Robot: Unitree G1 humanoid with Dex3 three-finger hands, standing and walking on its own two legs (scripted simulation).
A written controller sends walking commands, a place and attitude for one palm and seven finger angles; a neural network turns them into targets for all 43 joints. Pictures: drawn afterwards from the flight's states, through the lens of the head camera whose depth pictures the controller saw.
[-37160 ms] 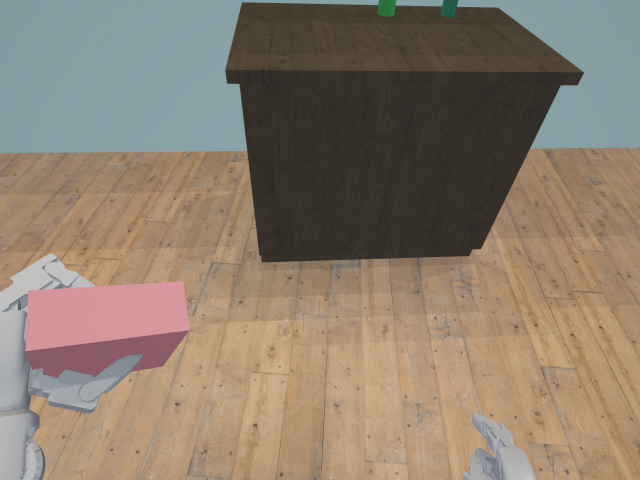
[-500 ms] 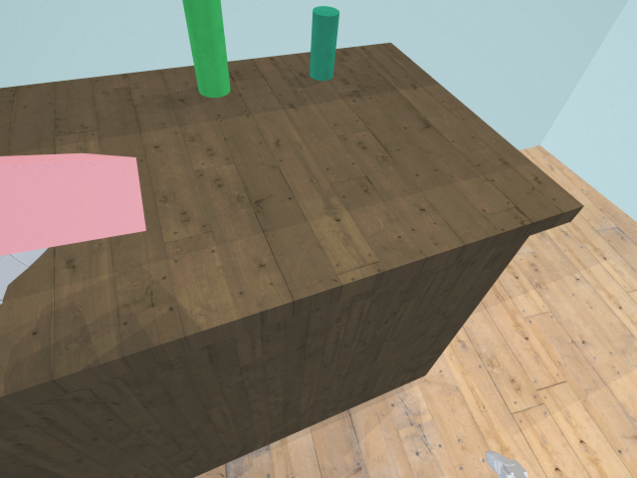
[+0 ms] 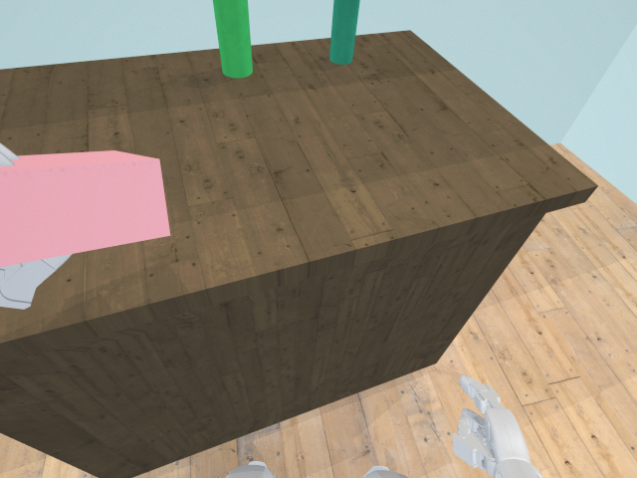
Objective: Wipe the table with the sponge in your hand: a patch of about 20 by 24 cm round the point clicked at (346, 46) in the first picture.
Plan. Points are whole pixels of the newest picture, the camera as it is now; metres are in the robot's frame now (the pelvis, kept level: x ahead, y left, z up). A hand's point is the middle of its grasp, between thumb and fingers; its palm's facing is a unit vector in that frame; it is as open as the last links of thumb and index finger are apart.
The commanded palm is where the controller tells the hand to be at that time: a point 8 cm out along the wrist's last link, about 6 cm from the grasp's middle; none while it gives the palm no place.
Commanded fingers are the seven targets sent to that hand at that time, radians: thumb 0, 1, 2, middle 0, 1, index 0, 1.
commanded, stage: step back with the hand held close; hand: left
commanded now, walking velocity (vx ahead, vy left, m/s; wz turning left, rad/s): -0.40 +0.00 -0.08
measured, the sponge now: (77, 192) +0.25 +0.19 +0.29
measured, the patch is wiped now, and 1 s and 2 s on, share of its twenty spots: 1.00 1.00 1.00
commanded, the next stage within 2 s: stop stepping back and stand still in 0.60 s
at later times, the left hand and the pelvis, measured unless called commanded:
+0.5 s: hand out of the picture +0.14 +0.19 +0.30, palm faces +0.43 -0.79 -0.43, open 8.8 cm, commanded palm +0.07 +0.26 +0.32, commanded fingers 0.00 0.10 1.30 -1.20 -1.60 -1.20 -1.60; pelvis -0.09 -0.02 +0.01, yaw +0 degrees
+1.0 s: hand out of the picture -0.02 +0.18 +0.31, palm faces +0.47 -0.82 -0.34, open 8.8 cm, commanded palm -0.07 +0.23 +0.32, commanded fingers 0.00 0.10 1.30 -1.20 -1.60 -1.20 -1.60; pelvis -0.24 -0.04 +0.01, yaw -3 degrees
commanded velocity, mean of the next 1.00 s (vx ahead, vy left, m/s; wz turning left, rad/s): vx -0.17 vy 0.03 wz -0.04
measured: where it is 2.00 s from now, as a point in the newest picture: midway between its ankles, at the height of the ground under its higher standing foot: outside the picture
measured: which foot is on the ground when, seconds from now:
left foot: down 0.00-0.22, up 0.24-0.44, down 0.46-0.72, up 0.74-0.92, down 0.94-1.00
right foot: down 0.00-0.02, up 0.04-0.18, down 0.20-0.48, up 0.50-0.68, down 0.70-0.94, up 0.96-1.00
